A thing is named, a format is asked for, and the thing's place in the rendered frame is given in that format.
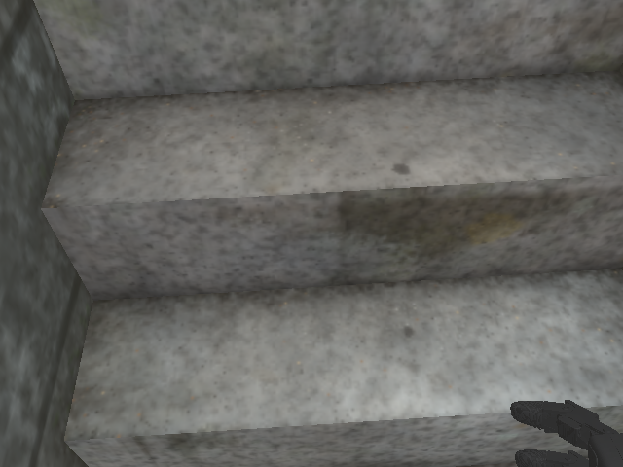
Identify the robot right hand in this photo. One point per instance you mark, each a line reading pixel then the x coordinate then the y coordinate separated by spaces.
pixel 574 424

